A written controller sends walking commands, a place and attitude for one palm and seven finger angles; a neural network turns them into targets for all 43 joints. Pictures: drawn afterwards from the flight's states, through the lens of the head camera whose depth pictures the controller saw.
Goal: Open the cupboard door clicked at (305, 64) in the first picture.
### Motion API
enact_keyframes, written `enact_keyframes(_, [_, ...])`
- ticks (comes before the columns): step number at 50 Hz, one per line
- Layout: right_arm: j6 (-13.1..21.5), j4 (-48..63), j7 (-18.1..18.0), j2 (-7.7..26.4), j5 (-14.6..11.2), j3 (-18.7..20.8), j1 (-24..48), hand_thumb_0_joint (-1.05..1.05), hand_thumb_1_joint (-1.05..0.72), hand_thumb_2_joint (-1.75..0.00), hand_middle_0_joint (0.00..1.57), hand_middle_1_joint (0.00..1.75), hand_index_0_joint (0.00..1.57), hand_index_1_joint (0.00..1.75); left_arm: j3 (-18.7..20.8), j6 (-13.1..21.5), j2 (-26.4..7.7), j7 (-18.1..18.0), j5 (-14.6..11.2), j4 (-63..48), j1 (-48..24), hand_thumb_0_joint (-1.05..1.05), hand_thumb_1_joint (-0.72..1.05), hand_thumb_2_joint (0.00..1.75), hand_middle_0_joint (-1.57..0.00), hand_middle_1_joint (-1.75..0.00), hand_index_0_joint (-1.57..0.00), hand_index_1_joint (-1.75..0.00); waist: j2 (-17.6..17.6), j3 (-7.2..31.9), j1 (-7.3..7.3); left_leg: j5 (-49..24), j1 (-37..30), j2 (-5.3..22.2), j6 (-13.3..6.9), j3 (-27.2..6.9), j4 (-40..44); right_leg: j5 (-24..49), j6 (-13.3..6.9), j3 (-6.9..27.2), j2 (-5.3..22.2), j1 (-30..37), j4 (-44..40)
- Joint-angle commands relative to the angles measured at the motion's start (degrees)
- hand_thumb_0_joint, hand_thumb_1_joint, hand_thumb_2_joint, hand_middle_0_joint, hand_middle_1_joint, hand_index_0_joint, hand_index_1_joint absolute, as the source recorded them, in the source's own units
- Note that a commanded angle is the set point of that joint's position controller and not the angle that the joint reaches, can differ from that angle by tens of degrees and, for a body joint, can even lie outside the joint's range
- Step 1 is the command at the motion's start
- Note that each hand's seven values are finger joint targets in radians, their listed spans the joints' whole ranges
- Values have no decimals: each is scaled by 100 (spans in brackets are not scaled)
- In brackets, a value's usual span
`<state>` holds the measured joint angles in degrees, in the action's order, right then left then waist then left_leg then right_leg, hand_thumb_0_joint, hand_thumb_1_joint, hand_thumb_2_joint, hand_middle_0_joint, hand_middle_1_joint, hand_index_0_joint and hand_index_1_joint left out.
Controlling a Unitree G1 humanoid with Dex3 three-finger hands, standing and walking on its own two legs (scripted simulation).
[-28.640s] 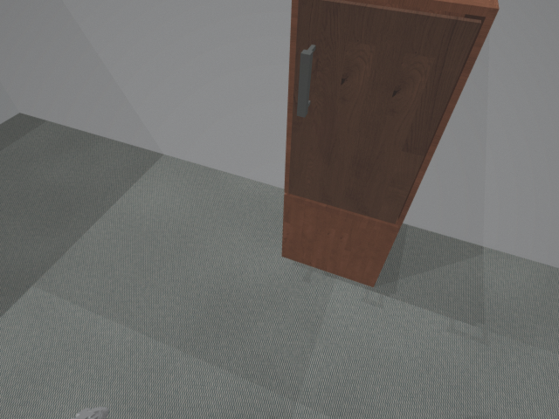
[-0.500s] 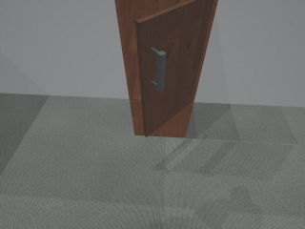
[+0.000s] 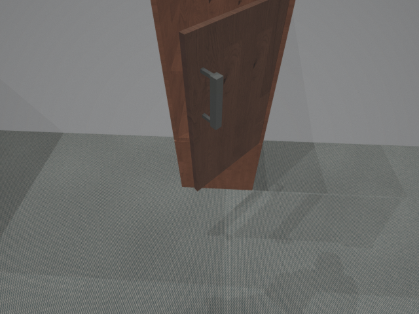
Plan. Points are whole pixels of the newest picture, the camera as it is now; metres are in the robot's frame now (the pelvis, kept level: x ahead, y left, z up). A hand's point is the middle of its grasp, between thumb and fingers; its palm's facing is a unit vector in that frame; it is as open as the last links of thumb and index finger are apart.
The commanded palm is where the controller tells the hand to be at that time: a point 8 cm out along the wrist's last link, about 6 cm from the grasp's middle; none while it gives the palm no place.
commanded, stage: walk to a spot facing it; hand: left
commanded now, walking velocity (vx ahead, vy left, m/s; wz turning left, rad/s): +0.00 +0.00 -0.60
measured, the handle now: (210, 99) +0.59 +0.04 +0.07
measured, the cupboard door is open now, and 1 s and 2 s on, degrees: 46 46 46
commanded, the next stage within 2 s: none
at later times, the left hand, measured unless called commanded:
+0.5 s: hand out of the picture +0.10 +0.17 -0.17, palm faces -0.17 -0.94 -0.30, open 7.4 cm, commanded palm none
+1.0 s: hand (158, 289) +0.20 +0.14 -0.17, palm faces -0.44 -0.87 -0.23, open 7.4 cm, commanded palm none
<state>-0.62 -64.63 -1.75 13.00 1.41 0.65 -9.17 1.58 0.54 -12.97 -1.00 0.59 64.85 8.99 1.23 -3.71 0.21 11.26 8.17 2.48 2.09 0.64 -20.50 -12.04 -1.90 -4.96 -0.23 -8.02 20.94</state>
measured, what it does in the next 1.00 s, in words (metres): steps on the spot, turning right: left foot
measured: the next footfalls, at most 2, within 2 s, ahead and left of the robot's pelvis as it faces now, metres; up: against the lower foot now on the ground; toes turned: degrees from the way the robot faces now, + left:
left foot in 0.82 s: +0.10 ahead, +0.11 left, +0.00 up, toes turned -27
right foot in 1.12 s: -0.02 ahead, -0.16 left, +0.00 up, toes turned -39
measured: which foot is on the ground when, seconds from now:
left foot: down 0.00-0.40, up 0.42-0.80, down 0.82-1.00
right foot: down 0.00-0.82, up 0.84-1.00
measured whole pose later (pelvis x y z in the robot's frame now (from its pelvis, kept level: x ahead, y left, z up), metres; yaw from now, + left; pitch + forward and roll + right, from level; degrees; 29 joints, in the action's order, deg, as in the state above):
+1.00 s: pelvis +0.02 -0.01 -0.01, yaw -31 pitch +2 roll -2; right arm -0.7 -49.8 -2.5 10.8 2.2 1.3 -9.3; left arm 5.7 -3.2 -15.3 1.7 1.4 50.9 8.4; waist -0.7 -6.9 2.3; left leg 17.3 13.4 5.6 2.1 1.8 -28.9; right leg -27.6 2.6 -0.8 -1.1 -28.6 58.8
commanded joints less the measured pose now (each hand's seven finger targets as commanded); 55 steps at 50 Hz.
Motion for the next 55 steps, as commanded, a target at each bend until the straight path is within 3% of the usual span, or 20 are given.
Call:
enact_keyframes(1, [-45, 259, -77, 510, -6, 157, -510, 0, -90, -90, 20, 30, 20, 30, 238, -79, -754, -46, 3, -316, 262, 0, 90, 90, -20, -30, -20, -30, -225, 268, -85, -707, 115, 452, -170, 90, -253, 1709, -126, 871, 775, -52, 22])
enact_keyframes(8, [-82, 719, -126, 583, -7, 329, -502, 0, -90, -90, 20, 30, 20, 30, 422, -235, -770, 34, 48, -806, 168, 0, 90, 90, -20, -30, -20, -30, -80, 285, -119, -24, 182, 610, -258, 176, -560, 1144, -209, 1286, 595, -797, 425])
enact_keyframes(11, [-36, 846, -149, 876, 43, 415, -568, 0, -90, -90, 20, 30, 20, 30, 422, -273, -555, 115, 59, -1057, 73, 0, 90, 90, -20, -30, -20, -30, 836, 272, -129, -76, 91, 1391, -650, -501, 123, 426, 24, 753, 53, -1301, 1629])
enact_keyframes(12, [-12, 880, -155, 942, 52, 444, -579, 0, -90, -90, 20, 30, 20, 30, 417, -302, -482, 142, 62, -1133, 21, 0, 90, 90, -20, -30, -20, -30, 1272, 223, -125, -397, 146, 1820, -939, -785, 409, -883, 102, 487, -74, -1500, 2456])
enact_keyframes(14, [23, 982, -155, 955, 87, 436, -525, 0, -90, -90, 20, 30, 20, 30, 440, -335, -397, 175, 57, -1270, -84, 0, 90, 90, -20, -30, -20, -30, 1102, 234, -89, -1073, 193, 2125, -1256, -808, 400, -1900, 132, 534, 102, -1630, 3303])
enact_keyframes(18, [-15, 1180, -124, 962, 38, 469, -154, 0, -90, -90, 20, 30, 20, 30, 489, -211, -476, 206, 60, -1127, 720, 0, 90, 90, -20, -30, -20, -30, 331, 481, 329, -1297, 504, 1319, -468, 395, -1266, 32, 90, 317, 108, -256, 829])
enact_keyframes(19, [-58, 1341, -95, 652, -50, 461, -97, 0, -90, -90, 20, 30, 20, 30, 604, -153, -1056, 123, 117, -1085, 953, 0, 90, 90, -20, -30, -20, -30, -1333, 431, 376, 566, 1605, 512, -42, 895, -2507, 1371, -299, 2134, 1207, 350, -152])
enact_keyframes(20, [-109, 1526, -46, 512, -75, 433, 181, 0, -90, -90, 20, 30, 20, 30, 651, -155, -1409, 63, 69, -1053, 1076, 0, 90, 90, -20, -30, -20, -30, -1803, 223, 525, 2534, 2222, 6, 74, 594, -3778, 2316, -986, 3248, 2127, 116, -447])
enact_keyframes(22, [-164, 1457, -44, 498, -51, 448, 235, 0, -90, -90, 20, 30, 20, 30, 620, -179, -1125, -35, 69, -1205, 623, 0, 90, 90, -20, -30, -20, -30, -1233, 173, 242, 1932, 2584, 179, 36, -217, -4635, 1363, -1157, 3172, 1648, -54, -293])
enact_keyframes(25, [-139, 1418, -21, 367, -52, 397, 179, 0, -90, -90, 20, 30, 20, 30, 562, -133, -875, -85, 69, -1341, 402, 0, 90, 90, -20, -30, -20, -30, -738, 562, 80, 1383, 2291, 181, 127, -150, -4358, 2192, -992, 2562, 1273, 131, 14])
enact_keyframes(33, [-89, 1683, -46, 328, -131, 383, 544, 0, -90, -90, 20, 30, 20, 30, 614, -139, -1024, -66, 98, -1317, 773, 0, 90, 90, -20, -30, -20, -30, -803, 740, 231, 1428, 2003, -114, 124, -153, -3055, 3009, -1020, 2989, 1090, 581, 198])
enact_keyframes(38, [-5, 1650, -92, 339, -166, 358, 83, 0, -90, -90, 20, 30, 20, 30, 620, -183, -1002, -47, 74, -1474, 355, 0, 90, 90, -20, -30, -20, -30, -699, 797, -92, 711, 758, -190, 40, -248, -1210, 2837, -680, 3037, 787, -181, 572])
enact_keyframes(39, [42, 1549, -122, 448, -157, 370, -258, 0, -90, -90, 20, 30, 20, 30, 589, -192, -902, -38, 32, -1540, 208, 0, 90, 90, -20, -30, -20, -30, -477, 920, -270, 137, -106, 19, -18, -325, -382, 2243, -425, 2815, 540, -748, 833])
enact_keyframes(41, [88, 1651, -170, 1330, 7, 494, -465, 0, -90, -90, 20, 30, 20, 30, 471, -181, -498, 94, -28, -1794, 297, 0, 90, 90, -20, -30, -20, -30, 1777, 784, -218, -1278, -1004, 2500, -1158, -2612, 528, -2386, 313, 1039, -531, -2575, 2884])
enact_keyframes(42, [47, 1820, -182, 1367, 51, 478, -359, 0, -90, -90, 20, 30, 20, 30, 509, -156, -648, 156, 41, -1902, 249, 0, 90, 90, -20, -30, -20, -30, 1025, 534, -196, -925, -81, 2744, -1540, -2552, 428, -2431, 400, 889, -184, -2423, 3838])
enact_keyframes(45, [101, 1845, -148, 908, 85, 356, -209, 0, -90, -90, 20, 30, 20, 30, 500, -207, -544, 237, 64, -1774, 51, 0, 90, 90, -20, -30, -20, -30, 936, 460, -7, -3076, -192, 1701, -1113, -1005, -161, -1758, 504, 686, 9, -2649, 4727])
enact_keyframes(48, [88, 1817, -147, 952, 87, 400, -353, 0, -90, -90, 20, 30, 20, 30, 422, -245, -414, 322, 56, -1885, -105, 0, 90, 90, -20, -30, -20, -30, 1070, 638, -89, -3159, -511, 1383, -839, -143, -398, -1547, 511, 239, 62, -2325, 3647])
enact_keyframes(53, [24, 1735, -49, 1173, 55, 477, -486, 0, -90, -90, 20, 30, 20, 30, 392, -200, -509, 363, 39, -1844, -2, 0, 90, 90, -20, -30, -20, -30, 1145, 581, -55, -2378, 27, 1416, -549, 223, -879, -746, 284, -161, -119, -891, 1574])
enact_keyframes(54, [8, 1762, -33, 1184, 18, 487, -355, 0, -90, -90, 20, 30, 20, 30, 430, -180, -639, 344, 30, -1724, 364, 0, 90, 90, -20, -30, -20, -30, 913, 662, 165, -1908, 462, 1321, -352, 355, -1383, 42, 187, -82, -73, -137, 886])
enact_keyframes(55, [-9, 1894, 5, 931, -49, 452, -315, 0, -90, -90, 20, 30, 20, 30, 531, -124, -1121, 272, 75, -1599, 803, 0, 90, 90, -20, -30, -20, -30, -358, 878, 362, -670, 1418, 844, -15, 804, -2582, 1560, -177, 1120, 807, 941, 372])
